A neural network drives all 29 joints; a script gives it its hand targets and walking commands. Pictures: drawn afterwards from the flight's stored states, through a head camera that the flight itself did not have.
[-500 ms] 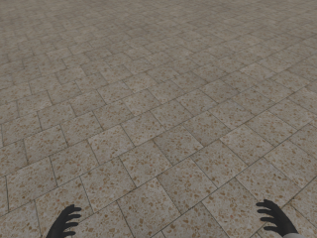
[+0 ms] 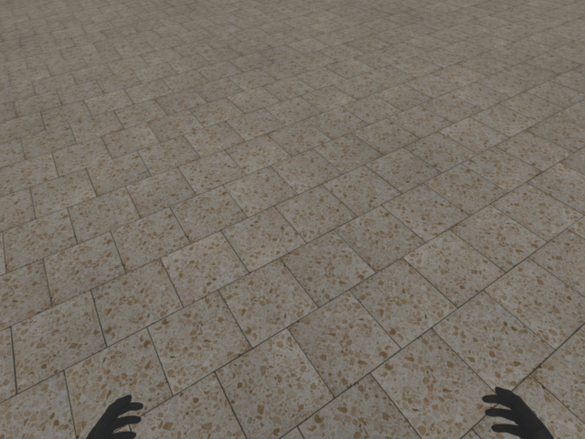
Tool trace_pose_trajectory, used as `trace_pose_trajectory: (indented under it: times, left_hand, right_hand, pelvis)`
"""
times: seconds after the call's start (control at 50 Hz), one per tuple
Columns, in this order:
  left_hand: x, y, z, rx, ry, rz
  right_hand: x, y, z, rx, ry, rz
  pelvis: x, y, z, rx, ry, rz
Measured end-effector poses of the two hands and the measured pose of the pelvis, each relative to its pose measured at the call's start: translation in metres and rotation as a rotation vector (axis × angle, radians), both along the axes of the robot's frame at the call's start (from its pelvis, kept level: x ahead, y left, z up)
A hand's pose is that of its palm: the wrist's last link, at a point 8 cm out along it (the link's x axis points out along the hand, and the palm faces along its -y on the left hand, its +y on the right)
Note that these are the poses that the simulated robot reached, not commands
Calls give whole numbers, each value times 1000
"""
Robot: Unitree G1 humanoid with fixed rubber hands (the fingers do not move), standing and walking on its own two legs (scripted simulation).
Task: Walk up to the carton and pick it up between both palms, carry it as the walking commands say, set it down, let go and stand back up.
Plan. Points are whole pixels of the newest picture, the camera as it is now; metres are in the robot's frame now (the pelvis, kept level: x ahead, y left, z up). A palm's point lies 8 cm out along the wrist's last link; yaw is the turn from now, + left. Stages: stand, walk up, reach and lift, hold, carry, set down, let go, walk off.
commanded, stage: stand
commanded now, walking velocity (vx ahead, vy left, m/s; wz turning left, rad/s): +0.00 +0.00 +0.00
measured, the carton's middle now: out of the picture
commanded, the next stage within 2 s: walk up in 1.52 s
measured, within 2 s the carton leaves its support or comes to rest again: neither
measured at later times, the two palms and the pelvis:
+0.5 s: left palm out of the picture +0.12 +0.30 -0.08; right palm out of the picture +0.12 -0.30 -0.08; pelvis +0.00 +0.00 +0.01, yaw +0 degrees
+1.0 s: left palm out of the picture +0.10 +0.31 -0.09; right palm out of the picture +0.10 -0.31 -0.09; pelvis +0.00 +0.00 +0.01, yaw +0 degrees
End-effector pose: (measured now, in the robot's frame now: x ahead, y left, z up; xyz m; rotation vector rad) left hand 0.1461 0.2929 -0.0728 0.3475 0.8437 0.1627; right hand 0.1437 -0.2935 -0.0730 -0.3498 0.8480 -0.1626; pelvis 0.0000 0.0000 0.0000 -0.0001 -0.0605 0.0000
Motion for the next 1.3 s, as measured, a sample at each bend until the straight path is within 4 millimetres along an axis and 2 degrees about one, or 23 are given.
trace_pose_trajectory:
  times: [0.74, 1.3]
  left_hand:
    - [-41, 13, -16, 13, 176, 75]
    - [-50, 14, -19, 17, 223, 103]
  right_hand:
    - [-38, -12, -15, -10, 169, -74]
    - [-48, -15, -20, -13, 222, -105]
  pelvis:
    - [-2, 0, 8, 0, 2, 1]
    - [1, -1, 10, 0, 9, 1]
